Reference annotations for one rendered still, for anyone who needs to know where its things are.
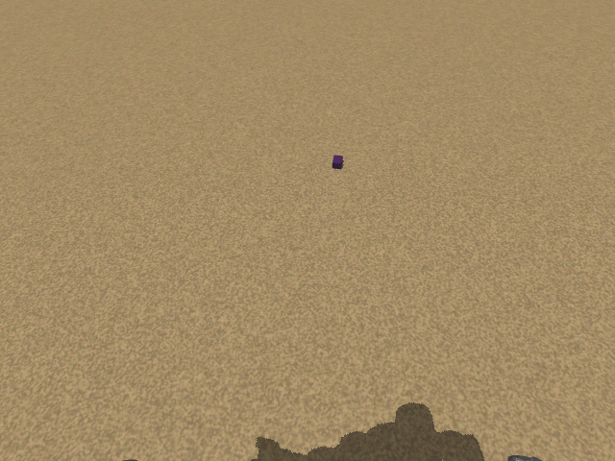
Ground small box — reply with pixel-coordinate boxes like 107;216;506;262
332;155;343;169

